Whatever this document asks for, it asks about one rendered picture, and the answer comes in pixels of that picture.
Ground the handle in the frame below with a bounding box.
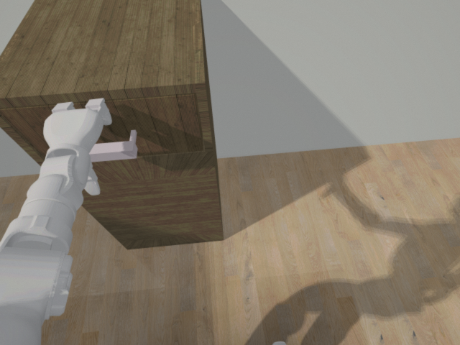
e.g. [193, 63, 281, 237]
[89, 130, 138, 162]

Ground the drawer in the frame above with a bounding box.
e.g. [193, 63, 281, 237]
[0, 93, 203, 159]

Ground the robot left hand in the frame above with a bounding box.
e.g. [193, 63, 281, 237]
[43, 98, 112, 196]

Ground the cabinet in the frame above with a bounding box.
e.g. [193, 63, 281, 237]
[0, 0, 224, 249]

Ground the left robot forearm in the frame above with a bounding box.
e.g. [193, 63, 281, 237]
[0, 144, 91, 255]

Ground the left robot upper arm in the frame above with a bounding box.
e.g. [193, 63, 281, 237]
[0, 247, 73, 345]

